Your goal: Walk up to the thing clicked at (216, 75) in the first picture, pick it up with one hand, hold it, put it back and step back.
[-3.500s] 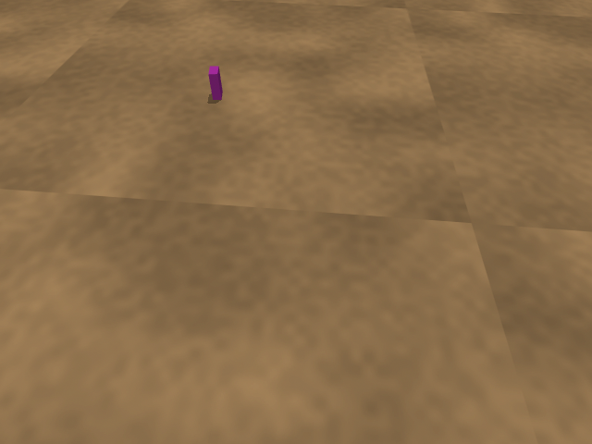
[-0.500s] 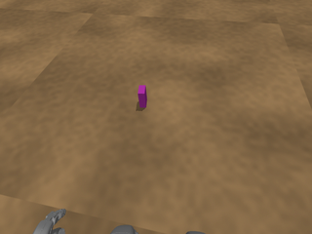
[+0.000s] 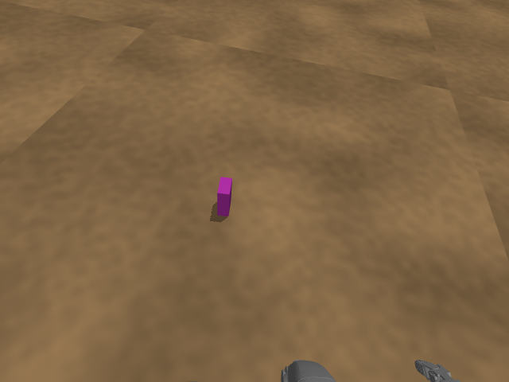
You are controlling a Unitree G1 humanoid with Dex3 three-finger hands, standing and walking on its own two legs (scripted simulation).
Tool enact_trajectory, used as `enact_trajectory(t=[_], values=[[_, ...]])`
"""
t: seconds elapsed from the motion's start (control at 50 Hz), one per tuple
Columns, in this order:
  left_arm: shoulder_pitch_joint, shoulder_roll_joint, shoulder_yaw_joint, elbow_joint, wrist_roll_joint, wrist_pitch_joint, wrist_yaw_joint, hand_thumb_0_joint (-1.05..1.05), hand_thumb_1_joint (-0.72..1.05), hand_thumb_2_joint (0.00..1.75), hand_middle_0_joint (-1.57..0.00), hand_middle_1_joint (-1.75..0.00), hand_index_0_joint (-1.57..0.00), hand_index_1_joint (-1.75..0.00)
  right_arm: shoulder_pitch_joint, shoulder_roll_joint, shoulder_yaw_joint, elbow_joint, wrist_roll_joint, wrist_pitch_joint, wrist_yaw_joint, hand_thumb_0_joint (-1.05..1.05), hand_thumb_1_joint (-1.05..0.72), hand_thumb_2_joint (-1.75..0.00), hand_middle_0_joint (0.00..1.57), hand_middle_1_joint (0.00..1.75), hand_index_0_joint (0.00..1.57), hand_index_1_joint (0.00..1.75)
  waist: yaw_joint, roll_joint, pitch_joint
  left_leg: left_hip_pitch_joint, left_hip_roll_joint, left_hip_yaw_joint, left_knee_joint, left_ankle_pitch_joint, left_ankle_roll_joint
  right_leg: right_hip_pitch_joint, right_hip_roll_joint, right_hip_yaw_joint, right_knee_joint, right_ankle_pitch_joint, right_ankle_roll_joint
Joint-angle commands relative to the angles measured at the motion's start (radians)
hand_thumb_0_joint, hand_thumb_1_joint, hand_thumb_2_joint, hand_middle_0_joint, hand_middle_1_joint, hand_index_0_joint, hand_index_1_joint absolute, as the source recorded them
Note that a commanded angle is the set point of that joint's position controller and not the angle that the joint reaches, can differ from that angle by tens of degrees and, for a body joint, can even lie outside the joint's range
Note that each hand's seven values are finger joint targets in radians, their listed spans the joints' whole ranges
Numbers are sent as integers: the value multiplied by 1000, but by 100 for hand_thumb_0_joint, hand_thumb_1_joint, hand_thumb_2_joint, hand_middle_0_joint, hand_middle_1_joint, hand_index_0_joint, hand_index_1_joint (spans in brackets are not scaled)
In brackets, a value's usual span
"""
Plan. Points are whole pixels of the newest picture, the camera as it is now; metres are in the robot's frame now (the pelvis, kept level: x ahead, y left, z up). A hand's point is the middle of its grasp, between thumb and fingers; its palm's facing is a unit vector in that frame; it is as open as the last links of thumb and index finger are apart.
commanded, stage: walk up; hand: left
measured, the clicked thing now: (224, 197) +0.97 +0.09 -0.68
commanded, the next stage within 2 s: none
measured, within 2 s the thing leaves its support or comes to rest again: neither
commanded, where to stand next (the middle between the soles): +0.63 -0.07 m, yaw +2 degrees
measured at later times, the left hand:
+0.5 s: hand (149, 292) +0.28 +0.20 -0.11, palm faces +0.00 -0.92 -0.39, open 7.4 cm
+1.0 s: hand (155, 231) +0.43 +0.22 -0.15, palm faces -0.04 -0.94 -0.33, open 7.4 cm
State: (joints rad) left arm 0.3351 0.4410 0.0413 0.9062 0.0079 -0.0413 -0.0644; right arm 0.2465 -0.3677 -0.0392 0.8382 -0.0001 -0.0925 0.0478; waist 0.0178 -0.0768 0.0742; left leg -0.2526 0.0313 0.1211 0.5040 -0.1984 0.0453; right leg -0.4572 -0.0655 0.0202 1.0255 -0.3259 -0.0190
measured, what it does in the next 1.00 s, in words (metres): walks ahead: right foot, then left foot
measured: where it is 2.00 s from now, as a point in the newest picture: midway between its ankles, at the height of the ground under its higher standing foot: (253, 279)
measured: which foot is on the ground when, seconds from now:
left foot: down 0.00-0.30, up 0.32-0.70, down 0.72-1.00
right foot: up 0.00-0.26, down 0.28-0.74, up 0.76-1.00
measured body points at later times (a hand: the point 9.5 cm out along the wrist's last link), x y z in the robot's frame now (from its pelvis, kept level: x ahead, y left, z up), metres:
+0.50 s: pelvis +0.20 -0.07 +0.00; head +0.22 -0.10 +0.45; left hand +0.28 +0.25 -0.09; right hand +0.27 -0.39 -0.13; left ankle +0.22 +0.08 -0.68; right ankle +0.24 -0.18 -0.74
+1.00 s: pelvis +0.38 -0.05 +0.00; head +0.40 -0.03 +0.45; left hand +0.44 +0.27 -0.13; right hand +0.44 -0.37 -0.10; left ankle +0.39 +0.08 -0.74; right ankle +0.48 -0.20 -0.70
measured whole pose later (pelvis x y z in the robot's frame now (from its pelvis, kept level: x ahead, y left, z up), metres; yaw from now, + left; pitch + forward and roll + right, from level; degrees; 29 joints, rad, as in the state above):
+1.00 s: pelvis +0.38 -0.05 +0.00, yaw +2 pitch -3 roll +1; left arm 0.28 0.43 0.05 0.90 0.01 -0.03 -0.07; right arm 0.32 -0.40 -0.05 0.85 -0.01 -0.08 0.04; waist -0.01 -0.06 0.09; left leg -0.20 0.04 0.09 0.52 -0.27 0.02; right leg -0.49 -0.10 -0.01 0.82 -0.30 -0.01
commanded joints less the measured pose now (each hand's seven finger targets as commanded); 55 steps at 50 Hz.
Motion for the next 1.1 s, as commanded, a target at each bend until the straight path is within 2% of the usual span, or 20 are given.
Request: enact_trajectory(t=[0.0,0.08,0.18,0.24,0.26,0.28,0.3,0.34,0.42,0.58,0.64,0.68,0.7,0.72,0.74,0.78,0.82,0.94,1.02,1.08], values=[[22,185,64,-65,8,-14,-10,0,90,90,-20,-30,-20,-30,35,-310,-90,-56,-1,-28,-13,0,-90,-90,20,30,20,30,-25,241,3,35,252,-251,-351,-269,167,-117,-65,-7,-120,85,30],[-78,171,71,-79,12,-15,-26,0,90,90,-20,-30,-20,-30,41,-322,-99,-51,0,-26,-9,0,-90,-90,20,30,20,30,-43,220,21,57,235,-217,-336,-287,151,-105,-75,-18,-285,174,27],[-146,153,69,-74,5,-31,-25,0,90,90,-20,-30,-20,-30,39,-322,-96,-49,-3,-12,-8,0,-90,-90,20,30,20,30,-44,204,15,57,222,-165,-251,-138,132,35,-31,-68,-451,204,8],[-26,175,81,-31,11,-49,-7,0,90,90,-20,-30,-20,-30,44,-292,-81,-53,-5,0,-15,0,-90,-90,20,30,20,30,30,115,-72,29,182,-99,19,68,93,290,15,-96,-527,162,-16],[74,219,102,0,13,-60,7,0,90,90,-20,-30,-20,-30,96,-231,-60,-51,-7,1,-16,0,-90,-90,20,30,20,30,68,-42,-147,-68,109,-44,266,62,64,475,-5,-37,-571,57,-34],[141,323,128,-14,17,-68,23,0,90,90,-20,-30,-20,-30,137,-157,-31,-80,3,0,-14,0,-90,-90,20,30,20,30,81,-274,-196,-287,-11,4,541,-227,7,609,-266,390,-703,-124,-111],[129,358,127,-12,0,-61,24,0,90,90,-20,-30,-20,-30,83,-256,-57,-60,1,10,-24,0,-90,-90,20,30,20,30,101,-200,-140,-416,-32,-93,651,-344,-4,569,-373,627,-790,-173,-219],[33,290,107,-53,-21,-57,32,0,90,90,-20,-30,-20,-30,65,-285,-65,-25,16,15,-27,0,-90,-90,20,30,20,30,60,-40,-54,-403,25,-222,693,-220,-7,445,-313,427,-770,-46,-221],[-53,223,81,-92,-7,-60,36,0,90,90,-20,-30,-20,-30,133,-251,-64,26,0,26,-2,0,-90,-90,20,30,20,30,-4,-90,-22,-273,49,-166,499,-127,-26,265,-194,121,-781,79,-193],[-45,240,88,-135,2,-62,26,0,90,90,-20,-30,-20,-30,3,-222,-71,-18,-21,14,22,0,-90,-90,20,30,20,30,24,-49,-11,-184,67,-91,149,10,-48,231,-213,49,-765,-19,-198],[-72,244,82,-144,1,-52,24,0,90,90,-20,-30,-20,-30,42,-227,-79,-2,-19,4,21,0,-90,-90,20,30,20,30,-19,-3,-23,-22,26,-36,68,51,-29,162,-191,9,-668,-39,-167],[-60,193,59,-143,6,-47,26,0,90,90,-20,-30,-20,-30,175,-267,-99,36,-25,-6,3,0,-90,-90,20,30,20,30,-94,109,-89,205,-10,-40,39,-26,-3,76,-135,-49,-406,151,-126],[-30,135,39,-149,-2,-45,27,0,90,90,-20,-30,-20,-30,267,-335,-120,47,-32,-12,-12,0,-90,-90,20,30,20,30,-134,315,-136,313,132,-284,-94,-219,56,-31,-47,-126,-80,156,-71],[9,109,36,-148,-14,-39,29,0,90,90,-20,-30,-20,-30,262,-412,-130,9,-25,-18,-19,0,-90,-90,20,30,20,30,-111,393,-116,379,368,-769,-267,-282,158,-257,115,-90,93,-176,-20],[-28,212,53,-128,-5,-30,46,0,90,90,-20,-30,-20,-30,226,-417,-136,-2,7,-12,-17,0,-90,-90,20,30,20,30,-109,245,-105,308,417,-801,-251,-246,239,-253,41,24,172,-210,-34],[-4,201,51,-93,-15,-26,46,0,90,90,-20,-30,-20,-30,134,-333,-101,-25,4,-11,-28,0,-90,-90,20,30,20,30,-49,158,-39,200,320,-515,-209,-36,186,-202,-7,82,150,-94,-31],[23,197,53,-64,-14,-22,36,0,90,90,-20,-30,-20,-30,105,-303,-88,-26,4,-14,-31,0,-90,-90,20,30,20,30,-29,216,-21,101,267,-341,-204,53,155,-130,-43,49,40,-38,-21],[-67,165,61,-86,4,-18,0,0,90,90,-20,-30,-20,-30,87,-328,-94,-54,-9,-12,-21,0,-90,-90,20,30,20,30,-48,250,9,11,240,-251,-254,-137,189,-39,-46,-34,-236,53,14],[-36,168,69,-58,1,-29,-2,0,90,90,-20,-30,-20,-30,11,-335,-94,-81,-7,2,-13,0,-90,-90,20,30,20,30,-8,247,3,-110,221,-216,-201,-270,154,148,-18,-69,-359,129,5],[117,213,97,-4,9,-49,19,0,90,90,-20,-30,-20,-30,35,-254,-65,-84,-13,19,-12,0,-90,-90,20,30,20,30,70,30,-80,-217,122,-124,135,-231,93,454,42,-74,-471,65,0]])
